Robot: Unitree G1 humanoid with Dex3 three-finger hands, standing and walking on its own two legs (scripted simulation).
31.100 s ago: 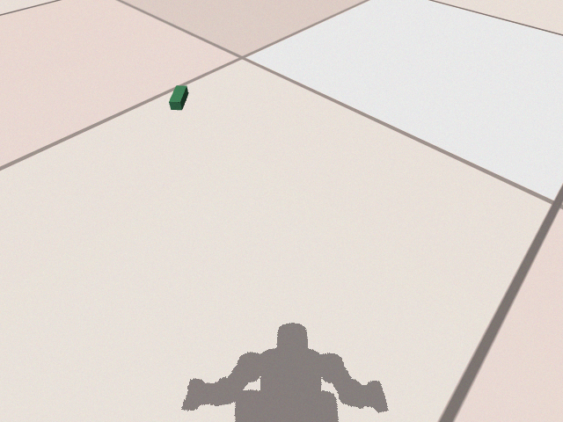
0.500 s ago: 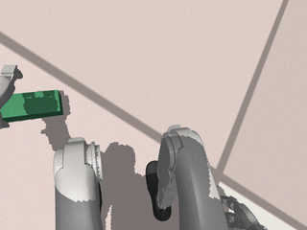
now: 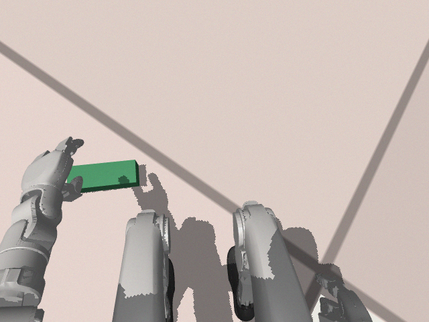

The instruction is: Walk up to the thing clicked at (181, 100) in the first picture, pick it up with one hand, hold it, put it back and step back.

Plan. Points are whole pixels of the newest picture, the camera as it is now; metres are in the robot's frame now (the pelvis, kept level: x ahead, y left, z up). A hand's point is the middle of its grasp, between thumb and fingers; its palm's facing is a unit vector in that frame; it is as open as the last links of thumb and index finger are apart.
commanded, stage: home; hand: left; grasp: from above
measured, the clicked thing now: (104, 176) +0.46 +0.30 -0.42
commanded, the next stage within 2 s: none
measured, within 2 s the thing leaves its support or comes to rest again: neither
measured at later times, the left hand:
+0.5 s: hand (20, 257) +0.24 +0.22 +0.09, palm faces +0.00 -0.93 -0.37, open 7.4 cm
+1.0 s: hand out of the picture +0.22 +0.19 +0.23, palm faces +0.13 -0.97 -0.21, open 7.4 cm
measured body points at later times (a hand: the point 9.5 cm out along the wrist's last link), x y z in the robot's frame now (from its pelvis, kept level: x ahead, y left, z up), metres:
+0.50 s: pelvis +0.03 +0.00 +0.18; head +0.11 +0.03 +0.62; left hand +0.24 +0.26 +0.12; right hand +0.24 -0.21 +0.10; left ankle +0.07 +0.11 -0.41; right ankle +0.09 -0.12 -0.41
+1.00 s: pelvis +0.08 +0.00 +0.27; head +0.08 +0.00 +0.72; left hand +0.21 +0.24 +0.24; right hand +0.26 -0.23 +0.21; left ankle +0.07 +0.11 -0.41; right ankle +0.09 -0.12 -0.41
